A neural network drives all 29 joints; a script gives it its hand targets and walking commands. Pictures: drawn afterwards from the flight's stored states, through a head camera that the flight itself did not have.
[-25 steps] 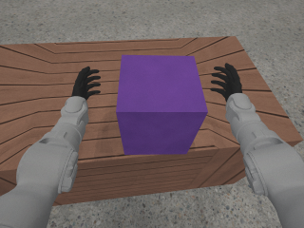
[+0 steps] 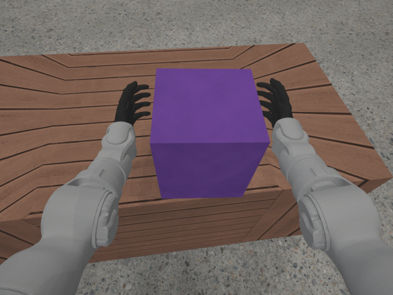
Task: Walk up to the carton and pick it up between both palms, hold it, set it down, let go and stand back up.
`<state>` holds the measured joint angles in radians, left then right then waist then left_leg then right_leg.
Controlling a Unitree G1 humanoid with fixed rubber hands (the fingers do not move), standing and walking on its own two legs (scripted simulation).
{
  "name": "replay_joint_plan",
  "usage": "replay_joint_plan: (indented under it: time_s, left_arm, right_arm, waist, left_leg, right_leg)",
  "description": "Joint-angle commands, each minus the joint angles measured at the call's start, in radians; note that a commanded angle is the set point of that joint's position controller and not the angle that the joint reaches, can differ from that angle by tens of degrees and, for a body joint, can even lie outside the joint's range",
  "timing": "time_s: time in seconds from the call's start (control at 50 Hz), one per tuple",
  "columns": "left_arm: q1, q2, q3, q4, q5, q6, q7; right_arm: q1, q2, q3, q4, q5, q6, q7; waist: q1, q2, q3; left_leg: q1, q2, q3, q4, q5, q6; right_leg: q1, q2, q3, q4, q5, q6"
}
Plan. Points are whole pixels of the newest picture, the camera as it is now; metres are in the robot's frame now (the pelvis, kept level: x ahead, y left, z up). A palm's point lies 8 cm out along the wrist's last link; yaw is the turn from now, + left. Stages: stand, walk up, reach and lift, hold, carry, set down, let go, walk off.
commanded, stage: reach and lift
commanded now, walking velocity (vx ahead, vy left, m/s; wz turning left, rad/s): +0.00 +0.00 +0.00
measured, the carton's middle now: (203, 138) +0.47 +0.03 +0.00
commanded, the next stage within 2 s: none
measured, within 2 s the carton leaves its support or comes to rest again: leaves its support in 1.82 s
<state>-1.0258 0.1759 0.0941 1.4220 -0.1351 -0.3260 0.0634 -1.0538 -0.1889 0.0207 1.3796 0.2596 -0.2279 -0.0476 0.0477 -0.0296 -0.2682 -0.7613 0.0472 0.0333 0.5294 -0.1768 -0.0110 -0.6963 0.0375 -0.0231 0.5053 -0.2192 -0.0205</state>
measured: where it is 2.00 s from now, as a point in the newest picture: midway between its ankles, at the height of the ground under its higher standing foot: outside the picture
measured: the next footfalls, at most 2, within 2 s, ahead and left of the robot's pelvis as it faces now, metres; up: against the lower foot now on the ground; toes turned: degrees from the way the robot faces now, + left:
none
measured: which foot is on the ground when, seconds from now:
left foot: down 0.00-1.00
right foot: down 0.00-1.00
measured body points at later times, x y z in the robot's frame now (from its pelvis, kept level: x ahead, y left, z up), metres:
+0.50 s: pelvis +0.01 +0.01 +0.01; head +0.08 +0.02 +0.46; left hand +0.45 +0.19 +0.08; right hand +0.47 -0.12 +0.09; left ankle +0.02 +0.12 -0.73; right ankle -0.01 -0.10 -0.73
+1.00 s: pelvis +0.02 +0.01 +0.02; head +0.07 +0.03 +0.47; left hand +0.44 +0.19 +0.08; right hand +0.45 -0.12 +0.09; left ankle +0.02 +0.12 -0.73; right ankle -0.01 -0.10 -0.73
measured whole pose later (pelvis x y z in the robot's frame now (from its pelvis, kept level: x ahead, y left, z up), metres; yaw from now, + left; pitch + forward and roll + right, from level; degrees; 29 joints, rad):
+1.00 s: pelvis +0.02 +0.01 +0.02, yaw -1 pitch +8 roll +0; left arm -0.77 -0.08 0.60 0.86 0.46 -0.07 0.01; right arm -0.77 0.13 -0.67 0.88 -0.50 -0.16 0.02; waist 0.06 -0.05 -0.03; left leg -0.31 0.03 0.08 0.32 -0.15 0.00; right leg -0.26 0.02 0.02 0.31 -0.18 -0.01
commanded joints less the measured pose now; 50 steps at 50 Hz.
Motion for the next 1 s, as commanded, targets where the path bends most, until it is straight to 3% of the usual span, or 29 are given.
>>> replay_joint_plan:
  time_s: [0.0, 0.08, 0.22, 0.36, 0.46, 0.52, 0.58, 0.68, 0.78, 0.98]
  left_arm:
    - [-0.410, 0.070, 0.095, -0.162, 0.106, -0.024, 0.019]
    - [-0.396, 0.013, 0.143, -0.209, 0.179, 0.014, 0.028]
    - [-0.390, -0.024, 0.187, -0.241, 0.217, 0.033, 0.035]
    - [-0.380, -0.081, 0.248, -0.285, 0.292, 0.047, 0.023]
    - [-0.358, -0.212, 0.312, -0.350, 0.415, 0.070, -0.013]
    - [-0.331, -0.442, 0.332, -0.364, 0.527, 0.099, -0.071]
    - [-0.258, -0.554, 0.346, -0.392, 0.586, 0.140, -0.112]
    - [-0.201, -0.566, 0.378, -0.465, 0.621, 0.206, -0.126]
    - [-0.191, -0.590, 0.352, -0.539, 0.617, 0.232, -0.119]
    - [-0.170, -0.626, 0.311, -0.564, 0.599, 0.247, -0.135]
  right_arm:
    - [-0.360, -0.058, -0.115, -0.150, -0.117, -0.031, -0.032]
    - [-0.338, -0.006, -0.159, -0.192, -0.158, -0.015, -0.039]
    - [-0.338, 0.033, -0.214, -0.234, -0.233, 0.004, -0.022]
    - [-0.324, 0.112, -0.278, -0.250, -0.324, 0.007, -0.001]
    - [-0.290, 0.277, -0.373, -0.293, -0.488, -0.001, 0.036]
    - [-0.261, 0.559, -0.445, -0.335, -0.675, 0.001, 0.098]
    - [-0.194, 0.684, -0.460, -0.376, -0.758, 0.021, 0.151]
    - [-0.137, 0.703, -0.461, -0.432, -0.790, 0.052, 0.170]
    - [-0.154, 0.711, -0.459, -0.473, -0.794, 0.029, 0.175]
    - [-0.130, 0.752, -0.432, -0.478, -0.788, 0.028, 0.171]
  waist:
    - [-0.001, 0.021, -0.541]
    - [0.014, 0.051, -0.536]
    - [0.017, 0.029, -0.498]
    - [0.023, 0.017, -0.449]
    - [0.022, 0.022, -0.388]
    - [0.019, 0.028, -0.338]
    - [0.024, 0.029, -0.285]
    - [0.045, 0.014, -0.191]
    - [0.052, 0.024, -0.222]
    - [0.039, 0.019, -0.212]
  left_leg:
    - [0.388, -0.024, 0.027, 0.010, 0.350, -0.042]
    - [0.463, -0.025, 0.039, -0.013, 0.406, -0.055]
    - [0.527, -0.021, 0.048, -0.023, 0.416, -0.047]
    - [0.551, -0.023, 0.062, -0.046, 0.432, -0.037]
    - [0.596, -0.028, 0.084, -0.092, 0.436, -0.029]
    - [0.620, -0.028, 0.098, -0.132, 0.415, -0.024]
    - [0.618, -0.032, 0.103, -0.162, 0.398, -0.018]
    - [0.618, -0.035, 0.119, -0.186, 0.389, -0.001]
    - [0.716, -0.028, 0.128, -0.146, 0.506, -0.005]
    - [0.707, -0.034, 0.128, -0.150, 0.490, 0.007]
  right_leg:
    - [0.308, -0.033, 0.020, -0.036, 0.349, 0.040]
    - [0.347, -0.014, 0.006, -0.060, 0.388, 0.035]
    - [0.337, -0.004, -0.003, -0.094, 0.328, 0.030]
    - [0.391, -0.008, -0.003, -0.112, 0.347, 0.034]
    - [0.455, -0.016, -0.011, -0.146, 0.359, 0.035]
    - [0.511, -0.022, -0.025, -0.173, 0.366, 0.031]
    - [0.618, -0.027, -0.031, -0.179, 0.400, 0.035]
    - [0.660, -0.026, -0.038, -0.179, 0.382, 0.061]
    - [0.580, -0.014, -0.060, -0.185, 0.356, 0.064]
    - [0.599, -0.025, -0.057, -0.174, 0.402, 0.073]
